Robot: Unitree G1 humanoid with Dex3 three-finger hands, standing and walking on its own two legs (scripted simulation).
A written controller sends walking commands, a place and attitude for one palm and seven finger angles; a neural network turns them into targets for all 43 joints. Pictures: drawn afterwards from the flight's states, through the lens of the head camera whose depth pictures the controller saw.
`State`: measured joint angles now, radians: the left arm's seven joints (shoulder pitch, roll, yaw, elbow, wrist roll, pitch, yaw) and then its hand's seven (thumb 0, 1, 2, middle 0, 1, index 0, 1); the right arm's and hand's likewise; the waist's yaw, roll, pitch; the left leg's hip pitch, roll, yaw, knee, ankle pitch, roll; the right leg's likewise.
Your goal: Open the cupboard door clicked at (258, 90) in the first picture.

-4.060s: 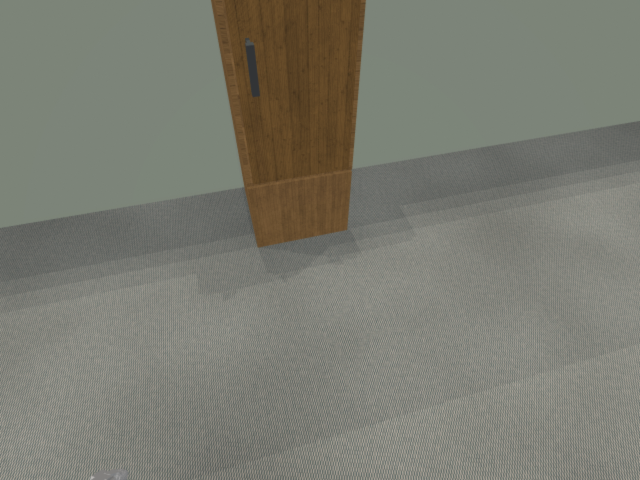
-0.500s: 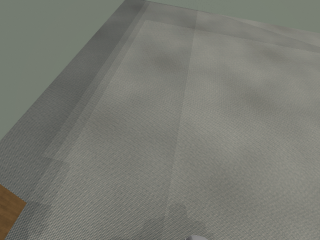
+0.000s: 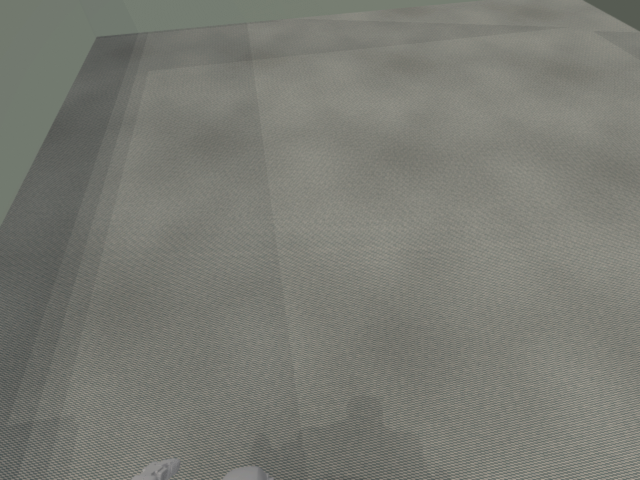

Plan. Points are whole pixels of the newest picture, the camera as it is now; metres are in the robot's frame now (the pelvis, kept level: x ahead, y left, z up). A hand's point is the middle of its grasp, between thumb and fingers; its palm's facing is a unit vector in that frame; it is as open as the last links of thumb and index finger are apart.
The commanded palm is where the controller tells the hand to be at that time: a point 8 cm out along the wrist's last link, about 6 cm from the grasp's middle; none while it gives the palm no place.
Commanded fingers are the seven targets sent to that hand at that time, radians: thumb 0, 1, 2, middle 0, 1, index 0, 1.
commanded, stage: walk to a spot facing it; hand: left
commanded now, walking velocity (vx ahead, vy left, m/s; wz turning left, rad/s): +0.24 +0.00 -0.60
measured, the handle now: out of the picture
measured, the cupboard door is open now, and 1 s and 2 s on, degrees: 0 0 0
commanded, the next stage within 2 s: turn to face it in 0.50 s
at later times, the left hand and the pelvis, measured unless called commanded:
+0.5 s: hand (188, 445) +0.20 +0.22 -0.17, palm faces -0.25 -0.95 -0.17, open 7.3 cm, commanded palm none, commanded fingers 0.00 0.90 0.90 -0.20 -0.30 -0.20 -0.30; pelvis +0.09 +0.04 +0.01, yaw -18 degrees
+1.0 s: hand (278, 359) +0.34 +0.09 -0.17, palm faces -0.30 -0.94 -0.14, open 7.3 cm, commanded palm none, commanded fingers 0.00 0.90 0.90 -0.20 -0.30 -0.20 -0.30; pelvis +0.16 -0.01 -0.01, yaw -15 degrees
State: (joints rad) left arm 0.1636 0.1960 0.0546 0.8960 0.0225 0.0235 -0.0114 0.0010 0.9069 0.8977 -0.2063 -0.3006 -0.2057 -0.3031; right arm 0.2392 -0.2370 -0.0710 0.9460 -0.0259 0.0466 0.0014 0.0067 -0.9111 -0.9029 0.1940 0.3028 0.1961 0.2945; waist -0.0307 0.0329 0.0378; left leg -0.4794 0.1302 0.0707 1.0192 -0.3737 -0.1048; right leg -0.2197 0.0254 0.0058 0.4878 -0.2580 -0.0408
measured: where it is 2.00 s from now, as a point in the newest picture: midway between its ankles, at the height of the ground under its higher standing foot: outside the picture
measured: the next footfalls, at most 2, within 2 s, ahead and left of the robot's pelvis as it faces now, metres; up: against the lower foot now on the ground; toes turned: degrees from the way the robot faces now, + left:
left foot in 0.20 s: +0.11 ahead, +0.14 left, +0.00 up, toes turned -2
right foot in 0.66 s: +0.17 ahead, -0.14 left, +0.00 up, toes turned -31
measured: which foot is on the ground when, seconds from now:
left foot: up 0.00-0.18, down 0.20-0.68, up 0.70-1.00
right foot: down 0.00-0.20, up 0.22-0.64, down 0.66-1.00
